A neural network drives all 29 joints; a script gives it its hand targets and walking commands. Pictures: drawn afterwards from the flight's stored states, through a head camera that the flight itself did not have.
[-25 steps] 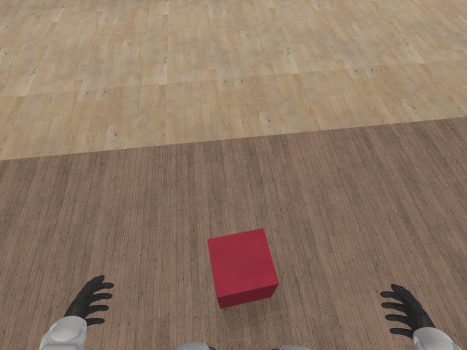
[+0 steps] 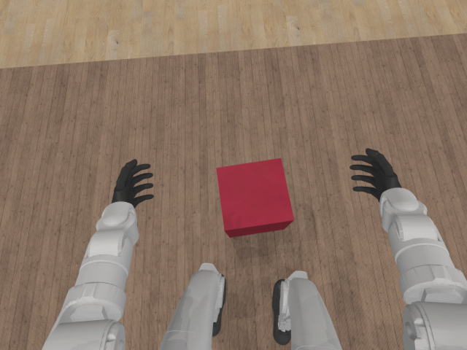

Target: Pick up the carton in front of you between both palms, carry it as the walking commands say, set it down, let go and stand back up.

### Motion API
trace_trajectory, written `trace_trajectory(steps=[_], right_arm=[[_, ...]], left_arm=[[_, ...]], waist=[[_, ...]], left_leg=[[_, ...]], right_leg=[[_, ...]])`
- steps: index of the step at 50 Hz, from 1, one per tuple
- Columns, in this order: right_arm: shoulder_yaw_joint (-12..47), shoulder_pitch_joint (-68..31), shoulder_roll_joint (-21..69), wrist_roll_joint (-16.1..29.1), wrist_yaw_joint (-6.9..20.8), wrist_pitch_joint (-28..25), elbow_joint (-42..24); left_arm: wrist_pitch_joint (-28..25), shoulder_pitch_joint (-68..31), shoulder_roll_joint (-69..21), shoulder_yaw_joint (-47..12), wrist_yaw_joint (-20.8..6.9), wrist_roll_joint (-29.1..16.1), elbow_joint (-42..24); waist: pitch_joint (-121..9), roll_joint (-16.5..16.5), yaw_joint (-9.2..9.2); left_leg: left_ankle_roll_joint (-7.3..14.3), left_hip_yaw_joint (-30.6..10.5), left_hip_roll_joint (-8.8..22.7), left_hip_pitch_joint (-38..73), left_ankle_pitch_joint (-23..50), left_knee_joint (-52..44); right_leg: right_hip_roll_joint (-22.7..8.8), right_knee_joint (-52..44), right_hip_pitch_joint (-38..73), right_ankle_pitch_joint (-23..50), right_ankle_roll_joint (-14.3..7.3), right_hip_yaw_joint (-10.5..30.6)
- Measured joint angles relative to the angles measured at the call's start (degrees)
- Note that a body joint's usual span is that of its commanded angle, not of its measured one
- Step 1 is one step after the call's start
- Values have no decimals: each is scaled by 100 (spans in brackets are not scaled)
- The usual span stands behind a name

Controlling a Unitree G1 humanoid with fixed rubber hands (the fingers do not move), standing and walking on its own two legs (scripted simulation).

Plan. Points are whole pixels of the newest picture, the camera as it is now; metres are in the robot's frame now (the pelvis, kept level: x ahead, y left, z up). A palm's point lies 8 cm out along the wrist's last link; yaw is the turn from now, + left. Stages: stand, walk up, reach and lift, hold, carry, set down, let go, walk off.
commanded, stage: reach and lift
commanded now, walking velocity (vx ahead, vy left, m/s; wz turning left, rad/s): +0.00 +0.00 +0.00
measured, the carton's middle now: (253, 201) +0.45 +0.02 -0.56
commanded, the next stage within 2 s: none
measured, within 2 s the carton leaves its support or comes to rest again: neither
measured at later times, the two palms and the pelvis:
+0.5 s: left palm (169, 169) +0.43 +0.20 -0.17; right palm (342, 143) +0.51 -0.17 -0.17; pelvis -0.02 -0.01 -0.06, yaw +0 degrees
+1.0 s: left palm (188, 198) +0.41 +0.21 -0.41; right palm (315, 183) +0.49 -0.17 -0.41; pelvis -0.06 +0.00 -0.26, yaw +3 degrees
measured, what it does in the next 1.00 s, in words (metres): lowers itself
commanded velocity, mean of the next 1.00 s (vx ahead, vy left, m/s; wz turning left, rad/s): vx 0.00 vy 0.00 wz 0.00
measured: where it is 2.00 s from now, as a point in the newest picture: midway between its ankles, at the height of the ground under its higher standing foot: (247, 319)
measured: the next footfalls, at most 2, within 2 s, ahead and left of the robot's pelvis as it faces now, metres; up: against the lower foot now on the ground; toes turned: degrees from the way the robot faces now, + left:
none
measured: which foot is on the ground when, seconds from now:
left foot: down 0.00-1.00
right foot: down 0.00-1.00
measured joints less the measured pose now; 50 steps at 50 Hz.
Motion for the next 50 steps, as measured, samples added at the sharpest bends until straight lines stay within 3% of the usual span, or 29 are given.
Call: trace_trajectory(steps=[15,23,29,34,43,50], right_arm=[[-258,-3497,-416,-255,181,34,1598],[-585,-3623,-172,-701,103,-259,1568],[-671,-3270,86,-771,-107,-528,1503],[-463,-3051,112,-518,-310,-705,1362],[340,-3248,-401,413,-583,-780,1010],[689,-4029,-719,835,-620,-668,1528]], left_arm=[[101,-2822,-531,937,393,208,546],[-315,-2813,-816,1375,243,596,470],[-716,-2589,-805,1503,98,681,761],[-947,-2559,-675,1302,125,431,944],[-973,-2880,-295,446,452,-487,818],[-798,-3595,-92,135,650,-833,1173]], waist=[[-22,-34,290],[-350,-50,288],[-804,-81,200],[-931,-69,126],[-211,38,79],[555,78,89]], left_leg=[[-63,74,76,-2193,409,497],[-82,92,97,-2879,345,562],[-87,104,87,-3747,-1,1245],[-95,104,52,-4679,-363,2220],[-82,101,-32,-5952,-710,4029],[-93,92,-59,-6399,-676,4988]], right_leg=[[83,557,-2282,436,-66,85],[108,643,-2994,376,-85,105],[100,1342,-3875,27,-86,126],[75,2329,-4810,-342,-72,150],[20,4152,-6075,-710,-47,189],[8,5106,-6516,-680,-51,196]])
